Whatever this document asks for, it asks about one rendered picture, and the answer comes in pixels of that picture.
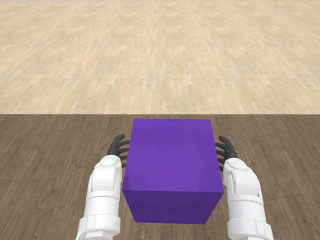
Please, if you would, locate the robot right hand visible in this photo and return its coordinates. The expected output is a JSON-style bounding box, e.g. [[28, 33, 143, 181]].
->
[[214, 135, 238, 172]]

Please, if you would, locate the carton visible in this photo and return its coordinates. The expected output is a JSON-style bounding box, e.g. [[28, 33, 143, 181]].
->
[[122, 118, 224, 225]]

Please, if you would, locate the robot left forearm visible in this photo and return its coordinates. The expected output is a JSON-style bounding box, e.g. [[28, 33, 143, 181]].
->
[[75, 155, 122, 240]]

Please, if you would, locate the robot left hand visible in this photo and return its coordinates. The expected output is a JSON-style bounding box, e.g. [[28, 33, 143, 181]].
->
[[107, 134, 130, 168]]

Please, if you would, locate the robot right forearm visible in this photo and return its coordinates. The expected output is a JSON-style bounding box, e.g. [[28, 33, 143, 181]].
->
[[223, 158, 274, 240]]

